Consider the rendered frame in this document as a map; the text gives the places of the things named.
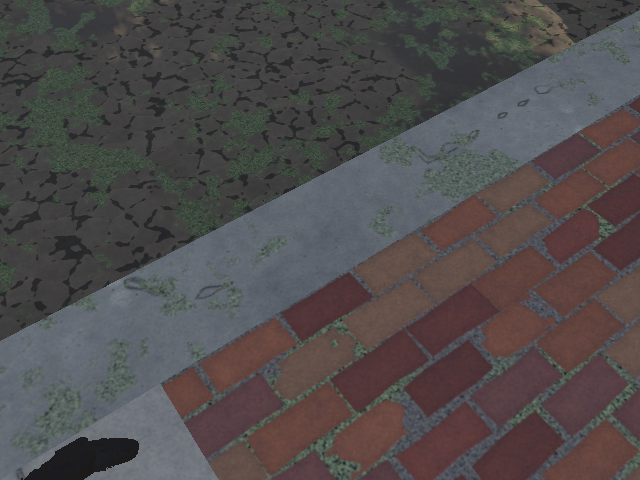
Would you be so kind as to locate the robot left hand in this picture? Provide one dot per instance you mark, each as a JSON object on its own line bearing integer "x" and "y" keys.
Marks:
{"x": 81, "y": 458}

